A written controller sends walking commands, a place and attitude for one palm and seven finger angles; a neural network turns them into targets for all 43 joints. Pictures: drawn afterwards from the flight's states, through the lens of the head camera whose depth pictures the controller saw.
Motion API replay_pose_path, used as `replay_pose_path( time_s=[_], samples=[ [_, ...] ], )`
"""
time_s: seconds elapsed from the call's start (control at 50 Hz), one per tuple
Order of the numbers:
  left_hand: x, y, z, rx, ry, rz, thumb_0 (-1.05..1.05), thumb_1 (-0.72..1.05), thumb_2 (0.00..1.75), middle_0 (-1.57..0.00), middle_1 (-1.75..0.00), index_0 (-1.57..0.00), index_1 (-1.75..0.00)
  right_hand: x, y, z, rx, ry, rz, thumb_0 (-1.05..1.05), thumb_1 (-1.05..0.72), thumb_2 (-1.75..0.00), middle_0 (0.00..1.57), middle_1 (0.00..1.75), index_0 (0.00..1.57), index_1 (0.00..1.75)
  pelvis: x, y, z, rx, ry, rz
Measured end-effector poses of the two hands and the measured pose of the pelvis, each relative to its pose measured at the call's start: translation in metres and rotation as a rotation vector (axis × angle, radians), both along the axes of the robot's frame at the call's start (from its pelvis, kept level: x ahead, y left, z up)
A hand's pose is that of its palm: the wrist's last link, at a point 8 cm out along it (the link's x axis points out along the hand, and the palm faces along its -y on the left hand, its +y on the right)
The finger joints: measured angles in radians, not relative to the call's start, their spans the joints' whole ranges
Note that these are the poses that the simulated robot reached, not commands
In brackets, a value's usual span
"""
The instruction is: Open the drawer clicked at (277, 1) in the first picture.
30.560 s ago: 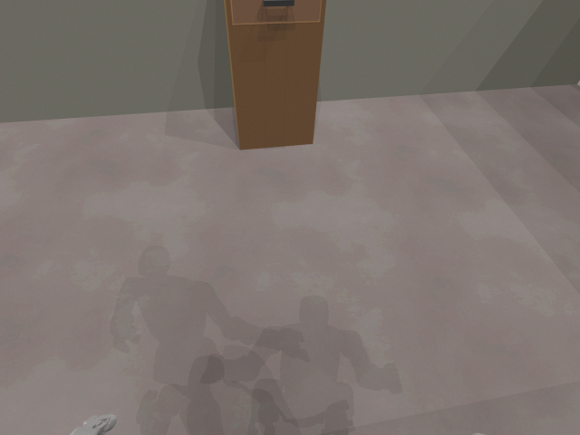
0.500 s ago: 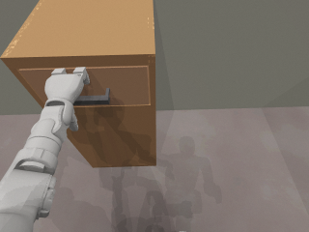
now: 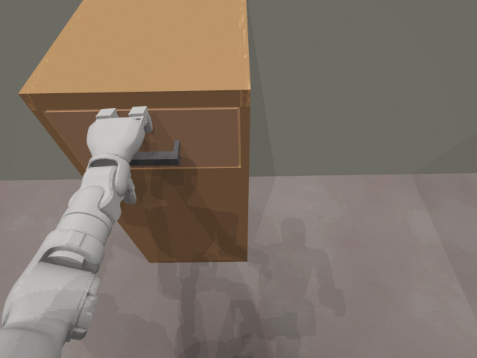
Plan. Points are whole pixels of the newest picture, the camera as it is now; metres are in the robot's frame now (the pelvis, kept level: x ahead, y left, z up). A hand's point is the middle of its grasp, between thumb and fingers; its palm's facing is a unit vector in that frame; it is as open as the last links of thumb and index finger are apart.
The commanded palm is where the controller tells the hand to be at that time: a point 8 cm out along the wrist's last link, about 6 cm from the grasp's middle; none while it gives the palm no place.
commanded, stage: re-aim the fingers above the handle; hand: left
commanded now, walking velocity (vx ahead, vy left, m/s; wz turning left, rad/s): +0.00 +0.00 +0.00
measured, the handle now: (150, 151) +0.52 +0.19 +0.00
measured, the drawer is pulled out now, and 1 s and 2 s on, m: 0.00 0.00 0.00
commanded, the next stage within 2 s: lower the fingers behind the handle in 0.90 s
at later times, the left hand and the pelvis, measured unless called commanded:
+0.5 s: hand (128, 162) +0.45 +0.21 +0.05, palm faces -0.06 +0.01 -1.00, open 13.9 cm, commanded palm +0.43 +0.19 +0.12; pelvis +0.01 -0.01 +0.00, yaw +1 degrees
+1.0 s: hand (133, 172) +0.43 +0.20 +0.05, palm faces -0.14 -0.02 -0.99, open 13.8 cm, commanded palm +0.43 +0.19 +0.12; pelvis +0.01 -0.01 +0.00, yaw +2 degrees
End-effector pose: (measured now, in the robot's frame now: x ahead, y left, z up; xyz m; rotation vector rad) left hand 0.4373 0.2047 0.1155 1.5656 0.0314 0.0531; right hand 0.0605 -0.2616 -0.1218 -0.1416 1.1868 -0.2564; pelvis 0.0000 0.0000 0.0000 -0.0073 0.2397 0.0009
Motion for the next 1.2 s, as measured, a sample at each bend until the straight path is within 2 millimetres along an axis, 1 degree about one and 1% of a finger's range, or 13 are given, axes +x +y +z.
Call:
replay_pose_path(
  time_s=[0.14, 0.26, 0.34, 0.46, 0.58, 0.68, 0.78, 0.86, 0.92, 1.0, 1.1, 1.14, 1.2],
  samples=[
    [-0.005, -0.010, -0.011, -0.017, 0.083, -0.029, 0.00, -0.49, 0.30, -0.32, -1.20, -0.31, -1.20, 0.007, 0.003, 0.002, 0.001, -0.007, 0.005, 0.01, -0.91, -0.90, 0.20, 0.30, 0.20, 0.30, 0.003, -0.001, 0.002, 0.001, -0.019, 0.010],
    [-0.003, -0.023, -0.004, -0.038, 0.016, -0.112, 0.00, -0.49, 0.30, -0.33, -1.20, -0.32, -1.20, 0.011, 0.000, 0.004, -0.018, -0.015, 0.009, 0.01, -0.91, -0.90, 0.20, 0.30, 0.20, 0.30, 0.004, -0.002, 0.001, 0.002, -0.016, 0.007],
    [0.000, -0.014, 0.002, -0.014, -0.029, -0.058, 0.00, -0.49, 0.30, -0.32, -1.20, -0.32, -1.20, 0.011, -0.002, 0.002, -0.008, -0.013, 0.008, 0.01, -0.91, -0.90, 0.20, 0.30, 0.20, 0.30, 0.004, -0.004, 0.000, 0.004, -0.011, 0.001],
    [-0.002, 0.003, -0.003, 0.030, 0.044, 0.050, 0.00, -0.49, 0.30, -0.32, -1.20, -0.31, -1.20, 0.009, -0.003, -0.001, 0.011, 0.004, 0.006, 0.01, -0.91, -0.90, 0.20, 0.30, 0.20, 0.30, 0.005, -0.006, 0.002, 0.005, -0.011, 0.004],
    [-0.008, -0.023, -0.009, -0.024, 0.097, -0.065, 0.00, -0.49, 0.30, -0.32, -1.20, -0.32, -1.20, 0.011, -0.008, 0.002, -0.013, 0.004, 0.010, 0.01, -0.91, -0.90, 0.20, 0.30, 0.20, 0.30, 0.007, -0.008, 0.003, 0.004, -0.027, 0.018],
    [-0.005, -0.042, 0.000, -0.043, 0.009, -0.152, 0.00, -0.49, 0.30, -0.33, -1.20, -0.32, -1.20, 0.015, -0.011, 0.004, -0.024, -0.021, 0.007, 0.01, -0.91, -0.90, 0.20, 0.30, 0.20, 0.30, 0.005, -0.010, 0.002, 0.007, -0.026, 0.010],
    [0.003, -0.021, 0.005, 0.002, -0.044, -0.023, 0.00, -0.49, 0.30, -0.32, -1.20, -0.32, -1.20, 0.014, -0.011, 0.000, -0.003, -0.027, 0.003, 0.01, -0.91, -0.90, 0.20, 0.30, 0.20, 0.30, 0.002, -0.013, 0.001, 0.013, -0.015, -0.008],
    [-0.001, 0.008, 0.002, 0.049, 0.030, 0.107, 0.00, -0.49, 0.30, -0.32, -1.20, -0.31, -1.20, 0.011, -0.010, -0.001, 0.013, -0.014, -0.004, 0.01, -0.91, -0.90, 0.20, 0.30, 0.20, 0.30, 0.003, -0.015, 0.003, 0.013, -0.012, -0.010],
    [-0.009, 0.015, -0.005, 0.036, 0.107, 0.113, 0.00, -0.48, 0.30, -0.32, -1.20, -0.31, -1.20, 0.009, -0.011, 0.001, 0.007, 0.000, 0.001, 0.01, -0.91, -0.90, 0.20, 0.30, 0.20, 0.30, 0.005, -0.015, 0.004, 0.010, -0.020, 0.004],
    [-0.018, -0.009, -0.012, -0.015, 0.155, -0.034, 0.00, -0.48, 0.30, -0.32, -1.20, -0.31, -1.20, 0.011, -0.015, 0.004, -0.031, 0.007, 0.021, 0.01, -0.91, -0.90, 0.20, 0.30, 0.20, 0.30, 0.006, -0.014, 0.005, 0.005, -0.037, 0.029],
    [-0.014, -0.047, -0.012, -0.053, 0.056, -0.220, 0.00, -0.49, 0.30, -0.33, -1.20, -0.32, -1.20, 0.018, -0.018, 0.006, -0.061, -0.021, 0.027, 0.01, -0.91, -0.90, 0.20, 0.30, 0.20, 0.30, 0.003, -0.011, 0.000, 0.005, -0.027, 0.029],
    [-0.009, -0.052, -0.008, -0.065, -0.014, -0.221, 0.00, -0.49, 0.30, -0.33, -1.20, -0.32, -1.20, 0.018, -0.017, 0.005, -0.055, -0.032, 0.023, 0.01, -0.91, -0.90, 0.20, 0.30, 0.20, 0.30, 0.001, -0.010, -0.002, 0.006, -0.013, 0.019],
    [0.000, -0.043, -0.007, -0.050, -0.084, -0.129, 0.00, -0.49, 0.30, -0.32, -1.20, -0.32, -1.20, 0.016, -0.013, 0.000, -0.029, -0.033, 0.019, 0.01, -0.91, -0.90, 0.20, 0.30, 0.20, 0.30, -0.001, -0.009, -0.004, 0.009, 0.008, 0.001]
  ],
)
